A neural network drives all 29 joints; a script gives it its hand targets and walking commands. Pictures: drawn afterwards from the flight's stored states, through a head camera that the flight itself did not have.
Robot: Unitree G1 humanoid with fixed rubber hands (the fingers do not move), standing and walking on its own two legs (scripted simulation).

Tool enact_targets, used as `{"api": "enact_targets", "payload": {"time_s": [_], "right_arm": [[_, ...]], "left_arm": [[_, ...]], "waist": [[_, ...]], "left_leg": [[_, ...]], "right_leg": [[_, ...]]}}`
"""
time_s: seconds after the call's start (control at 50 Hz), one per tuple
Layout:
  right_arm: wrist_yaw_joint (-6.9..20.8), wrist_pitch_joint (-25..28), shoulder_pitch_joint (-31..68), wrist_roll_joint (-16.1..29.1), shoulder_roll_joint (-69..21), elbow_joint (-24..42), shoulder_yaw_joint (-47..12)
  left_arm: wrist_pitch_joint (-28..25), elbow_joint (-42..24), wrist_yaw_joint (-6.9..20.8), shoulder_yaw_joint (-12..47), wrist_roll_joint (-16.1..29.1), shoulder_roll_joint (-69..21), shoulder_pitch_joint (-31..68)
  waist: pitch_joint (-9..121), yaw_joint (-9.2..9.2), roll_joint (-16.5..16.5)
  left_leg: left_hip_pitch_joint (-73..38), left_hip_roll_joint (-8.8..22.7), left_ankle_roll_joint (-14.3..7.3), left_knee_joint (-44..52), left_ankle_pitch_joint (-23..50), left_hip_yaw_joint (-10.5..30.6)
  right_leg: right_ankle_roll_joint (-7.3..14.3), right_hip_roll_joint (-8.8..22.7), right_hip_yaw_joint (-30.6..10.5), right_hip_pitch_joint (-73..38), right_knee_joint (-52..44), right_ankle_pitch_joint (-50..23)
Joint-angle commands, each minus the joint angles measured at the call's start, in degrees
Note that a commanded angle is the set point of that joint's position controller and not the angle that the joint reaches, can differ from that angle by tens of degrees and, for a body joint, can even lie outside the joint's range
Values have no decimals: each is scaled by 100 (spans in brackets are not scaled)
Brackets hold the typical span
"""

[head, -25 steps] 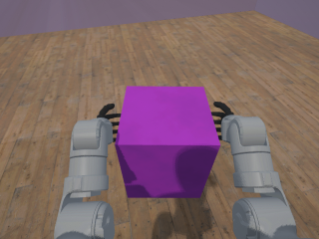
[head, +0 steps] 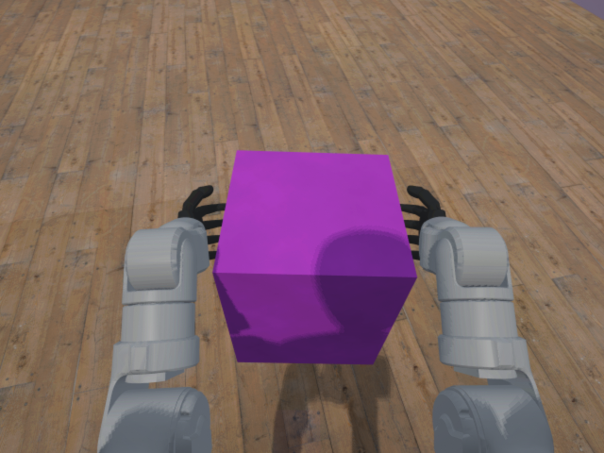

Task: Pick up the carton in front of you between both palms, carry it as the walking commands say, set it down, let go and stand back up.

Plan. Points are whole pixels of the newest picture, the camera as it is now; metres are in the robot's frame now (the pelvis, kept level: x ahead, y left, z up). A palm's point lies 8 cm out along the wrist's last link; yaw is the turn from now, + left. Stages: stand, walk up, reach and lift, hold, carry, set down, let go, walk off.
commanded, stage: carry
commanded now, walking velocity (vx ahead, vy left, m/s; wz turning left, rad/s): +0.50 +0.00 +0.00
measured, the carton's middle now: (308, 263) +0.38 +0.00 +0.02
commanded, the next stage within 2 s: none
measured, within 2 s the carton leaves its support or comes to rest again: neither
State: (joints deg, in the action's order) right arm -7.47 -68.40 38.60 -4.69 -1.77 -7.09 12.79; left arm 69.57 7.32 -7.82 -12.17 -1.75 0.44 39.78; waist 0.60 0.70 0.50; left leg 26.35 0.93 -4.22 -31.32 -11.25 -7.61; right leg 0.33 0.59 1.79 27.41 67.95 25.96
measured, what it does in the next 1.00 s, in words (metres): walks ahead: right foot, then left foot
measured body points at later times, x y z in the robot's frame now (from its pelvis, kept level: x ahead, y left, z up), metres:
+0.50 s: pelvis +0.31 -0.04 +0.01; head +0.32 -0.05 +0.46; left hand +0.60 +0.13 +0.07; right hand +0.62 -0.18 +0.07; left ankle +0.25 +0.09 -0.66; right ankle +0.34 -0.11 -0.73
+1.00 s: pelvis +0.50 +0.00 +0.00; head +0.46 +0.01 +0.45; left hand +0.78 +0.15 +0.09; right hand +0.78 -0.15 +0.09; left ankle +0.55 +0.09 -0.73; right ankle +0.39 -0.12 -0.73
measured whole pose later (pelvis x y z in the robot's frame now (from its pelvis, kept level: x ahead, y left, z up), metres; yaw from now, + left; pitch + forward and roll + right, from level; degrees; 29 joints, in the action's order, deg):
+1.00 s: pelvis +0.50 +0.00 +0.00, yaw -1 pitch +4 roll +1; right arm -5.1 -69.8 11.9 -7.5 -8.0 12.8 7.7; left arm 71.0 -14.2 -5.2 -7.6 -7.9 -8.0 12.2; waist 9.3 0.0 2.3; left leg 22.2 1.7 -3.6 -28.9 -10.3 -12.7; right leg -1.9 4.2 5.9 7.1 28.1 24.1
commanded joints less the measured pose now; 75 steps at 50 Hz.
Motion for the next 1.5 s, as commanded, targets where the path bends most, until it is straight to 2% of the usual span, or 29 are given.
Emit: {"api": "enact_targets", "payload": {"time_s": [0.0,0.1,0.22,0.28,0.3,0.32,0.34,0.36,0.4,0.42,0.44,0.48,0.56,0.6,0.64,0.68,0.7,0.72,0.74,0.76,0.78,0.8,0.84,0.86,0.88,0.96,1.1,1.26,1.48], "right_arm": [[1416,99,4700,2844,-6311,1174,-3801],[1483,-46,4272,2912,-6200,1277,-3797],[1669,-184,3103,2467,-6205,911,-3737],[1701,-207,2494,2266,-6230,922,-3778],[1706,-209,2266,2218,-6252,954,-3821],[1718,-207,2179,2203,-6217,1045,-3878],[1737,-253,2211,2239,-6481,1139,-3964],[1757,-235,2071,2259,-6419,1321,-4020],[1754,-125,1976,2342,-6649,1590,-4218],[1733,-61,1811,2367,-6702,1765,-4307],[1701,-3,1645,2356,-6720,1953,-4393],[1628,100,1111,2235,-6706,2229,-4554],[1502,166,150,1989,-6344,2849,-4781],[1521,116,-3,2060,-6193,3030,-4831],[1568,12,-101,2115,-5944,3140,-4833],[1626,-115,-257,2136,-5715,3091,-4792],[1658,-183,-285,2133,-5575,3028,-4748],[1681,-259,-337,2115,-5375,2930,-4648],[1702,-288,-319,2036,-5295,2662,-4548],[1718,-274,-491,2022,-5342,2416,-4474],[1726,-269,-521,2029,-5444,2305,-4433],[1729,-266,-425,2018,-5550,2222,-4411],[1742,-227,-253,2031,-5739,2171,-4425],[1759,-205,-43,2074,-5815,2242,-4476],[1766,-183,80,2117,-5901,2230,-4510],[1734,-141,42,2130,-5875,2292,-4557],[1747,-134,129,2199,-5843,2422,-4679],[1753,-167,180,2225,-5777,2513,-4693],[1774,-152,154,2069,-5751,2192,-4643]], "left_arm": [[-202,-814,1242,3805,2362,-6685,4294],[-143,-929,1006,3694,1993,-6429,3608],[13,-810,1213,3799,1761,-6490,2665],[71,-817,1412,3877,1819,-6671,2184],[74,-846,1474,3892,1825,-6712,2026],[75,-879,1540,3878,1828,-6719,1766],[41,-849,1559,3824,1693,-6533,1764],[3,-883,1586,3904,1724,-6687,1412],[-67,-1584,1637,4135,1872,-6937,1500],[-100,-1920,1660,4261,1941,-6993,1547],[-128,-2154,1679,4376,1982,-7001,1467],[-173,-2478,1731,4532,2001,-6884,973],[-202,-2693,1865,4599,2018,-6664,-161],[-165,-2842,1857,4616,2011,-6397,-371],[-108,-2929,1822,4594,1952,-6185,-512],[-23,-2920,1783,4538,1881,-5967,-569],[29,-2855,1766,4506,1832,-5848,-618],[82,-2760,1750,4470,1764,-5699,-678],[178,-2765,1721,4558,1795,-5617,-504],[245,-2797,1720,4589,1806,-5560,-434],[269,-2751,1732,4625,1825,-5617,-288],[267,-2633,1750,4661,1859,-5738,-167],[218,-2495,1780,4696,1910,-5946,21],[178,-2467,1784,4717,1910,-6056,123],[158,-2496,1787,4709,1911,-6076,216],[112,-2394,1771,4665,1905,-6101,13],[54,-2350,1751,4573,1818,-6095,-138],[66,-2440,1745,4584,1847,-6061,-78],[36,-2120,1777,4581,1765,-6045,-36]], "waist": [[3136,227,-627],[2983,158,-832],[2202,82,-903],[2319,-49,-911],[2613,-102,-730],[2977,-240,-146],[3349,-234,1193],[3072,-256,1401],[2718,-207,506],[2469,-179,296],[2422,-172,346],[2465,-175,576],[2405,-146,941],[2324,-169,1018],[2209,-190,952],[2017,-131,602],[1959,-117,398],[2131,-136,-8],[2555,-114,-757],[2759,-65,-1274],[2599,-80,-1159],[2540,-113,-928],[2377,-85,-768],[2280,-86,-507],[2257,-75,-378],[2512,-84,-156],[2317,-90,53],[2065,-85,40],[1632,-69,17]], "left_leg": [[-3942,1631,-600,851,2505,2188],[-3899,1450,-608,1102,2697,1461],[-3624,1093,-195,1213,3802,486],[-3238,935,159,266,4369,-32],[-2552,805,338,-406,3690,-171],[-1435,705,475,-1528,1661,-94],[506,38,622,-3029,-545,98],[1571,-171,544,-3857,-1798,497],[1609,351,391,-3893,-1343,817],[1415,510,441,-3487,-1026,775],[1090,574,499,-2980,-884,705],[597,420,605,-2225,-854,395],[245,170,640,-817,-108,-20],[-62,71,615,-364,519,-119],[-470,47,608,118,1121,-204],[-1282,46,624,1135,2000,-389],[-1905,297,586,1304,2531,-227],[-2641,1026,518,919,4236,465],[-3664,1805,-124,304,6036,1140],[-3610,2039,-475,530,5312,1596],[-3167,1933,-461,860,4418,1620],[-2840,1749,-338,1011,3555,1457],[-2307,1390,5,1029,2450,970],[-2287,1216,93,861,2384,671],[-2240,1118,113,648,2845,577],[-2332,1027,45,105,3721,432],[-1888,927,52,-149,3104,300],[-1717,904,122,-76,2345,268],[-1602,918,215,311,1180,349]], "right_leg": [[-10,288,-202,1562,-318,-385],[-88,234,151,1561,-1571,-917],[-52,-28,779,628,-3815,-2441],[106,-283,1233,-1028,-4776,-2951],[192,-167,1161,-2257,-4720,-2779],[348,880,-125,-3527,-4543,-2535],[1266,2305,-2426,-5084,-4498,-2791],[1587,2415,-3173,-4993,-4939,-2571],[1204,2108,-2199,-4157,-5078,-2741],[991,2001,-1636,-3659,-5205,-3199],[806,1861,-1128,-3318,-5297,-3404],[709,1623,-389,-3041,-5279,-4148],[621,1334,371,-3041,-4991,-5411],[524,1257,597,-2899,-4870,-5595],[425,1148,730,-2720,-4638,-5131],[189,938,874,-2337,-4054,-4317],[33,887,781,-1916,-3808,-3709],[-184,760,767,-1398,-3371,-2378],[-358,553,423,-729,-3193,-656],[-348,497,351,-620,-3147,143],[-348,478,315,-819,-3369,315],[-324,458,287,-1148,-3934,172],[-300,550,305,-1615,-4500,-652],[-297,680,223,-1569,-4496,-1038],[-280,749,203,-1671,-4370,-1524],[-270,755,259,-1727,-4030,-2527],[-175,807,158,-1732,-3927,-3109],[-45,814,52,-1580,-4004,-2828],[89,775,-90,-1177,-4364,-1567]]}}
